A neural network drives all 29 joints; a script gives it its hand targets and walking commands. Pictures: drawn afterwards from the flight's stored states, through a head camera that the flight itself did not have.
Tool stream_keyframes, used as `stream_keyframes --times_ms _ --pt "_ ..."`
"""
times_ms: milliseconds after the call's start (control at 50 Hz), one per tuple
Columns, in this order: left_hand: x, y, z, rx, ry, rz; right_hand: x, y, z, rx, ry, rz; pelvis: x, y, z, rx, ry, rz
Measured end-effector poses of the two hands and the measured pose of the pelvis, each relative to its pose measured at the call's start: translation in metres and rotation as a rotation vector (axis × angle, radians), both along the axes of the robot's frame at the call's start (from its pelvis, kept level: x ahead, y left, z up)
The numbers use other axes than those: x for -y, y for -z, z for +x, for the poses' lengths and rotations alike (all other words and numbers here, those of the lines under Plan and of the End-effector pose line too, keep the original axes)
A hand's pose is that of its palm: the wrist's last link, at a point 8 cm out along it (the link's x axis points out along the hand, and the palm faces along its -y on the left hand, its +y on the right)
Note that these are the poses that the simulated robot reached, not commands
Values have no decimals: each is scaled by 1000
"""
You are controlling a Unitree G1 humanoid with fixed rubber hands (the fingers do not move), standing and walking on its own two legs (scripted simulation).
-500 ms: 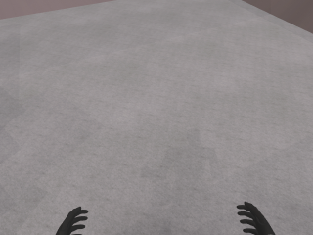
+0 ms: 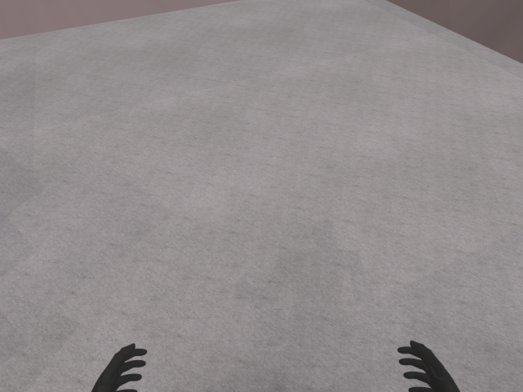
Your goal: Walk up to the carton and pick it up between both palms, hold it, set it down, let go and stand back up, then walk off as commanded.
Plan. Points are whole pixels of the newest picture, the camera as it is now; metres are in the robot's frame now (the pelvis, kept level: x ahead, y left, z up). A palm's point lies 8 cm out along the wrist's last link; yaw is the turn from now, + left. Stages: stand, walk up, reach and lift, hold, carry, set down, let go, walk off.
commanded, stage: stand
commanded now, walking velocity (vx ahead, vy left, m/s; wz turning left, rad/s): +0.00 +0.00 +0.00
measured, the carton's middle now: out of the picture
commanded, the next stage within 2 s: none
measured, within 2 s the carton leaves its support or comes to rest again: neither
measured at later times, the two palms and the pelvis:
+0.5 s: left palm out of the picture +0.13 +0.26 -0.07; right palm out of the picture +0.12 -0.26 -0.08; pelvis -0.02 +0.00 +0.00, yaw +0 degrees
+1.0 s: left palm out of the picture +0.12 +0.26 -0.07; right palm out of the picture +0.10 -0.26 -0.09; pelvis -0.03 +0.00 +0.00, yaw +0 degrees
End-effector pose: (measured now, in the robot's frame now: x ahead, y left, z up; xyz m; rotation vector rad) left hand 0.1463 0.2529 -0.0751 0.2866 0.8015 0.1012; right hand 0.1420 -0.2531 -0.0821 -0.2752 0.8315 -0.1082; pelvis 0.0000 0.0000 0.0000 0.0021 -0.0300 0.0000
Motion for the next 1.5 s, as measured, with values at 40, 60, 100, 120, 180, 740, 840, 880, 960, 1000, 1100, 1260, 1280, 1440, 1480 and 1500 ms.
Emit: stream_keyframes --times_ms 40,60,100,120,180,740,840,880,960,1000,1100,1260,1280,1440,1480,1500 --pt "0 0 0 3 0 0 0 0 -1 -1 1 0 0 0 0 1 0 0" --pt "0 -1 0 4 0 0 0 0 -1 -2 1 0 0 0 -1 1 0 0" --pt "0 -1 -1 6 1 0 0 0 -3 -2 1 0 0 0 -2 2 0 0" --pt "0 -1 -1 7 1 0 1 0 -3 -2 2 0 0 0 -2 3 0 0" --pt "-1 -2 -3 13 1 2 1 1 -6 -2 3 -1 0 0 -4 6 0 0" --pt "-3 -7 -26 50 4 11 3 4 -38 -12 11 2 0 1 -30 43 0 0" --pt "-4 -8 -27 48 4 14 4 6 -41 -23 12 3 0 1 -31 44 0 0" --pt "-5 -8 -27 46 5 17 5 7 -43 -31 14 1 0 1 -31 44 0 0" --pt "-7 -6 -28 36 6 20 5 9 -45 -47 15 -2 0 1 -30 43 0 0" --pt "-7 -5 -29 30 5 20 5 9 -46 -52 15 -1 0 1 -30 43 0 0" --pt "-7 -5 -30 26 4 21 6 10 -47 -56 16 0 0 1 -30 43 0 0" --pt "-8 -4 -31 23 3 21 7 10 -48 -60 16 -3 0 1 -31 44 0 0" --pt "-8 -4 -31 22 3 21 7 11 -49 -62 17 -3 0 1 -31 44 0 0" --pt "-8 -4 -32 21 2 21 7 12 -51 -70 20 -3 0 1 -32 45 0 0" --pt "-8 -4 -33 22 2 21 7 12 -52 -72 20 -3 0 1 -32 46 0 0" --pt "-8 -4 -33 21 2 21 7 12 -52 -72 20 -3 0 1 -32 46 0 0"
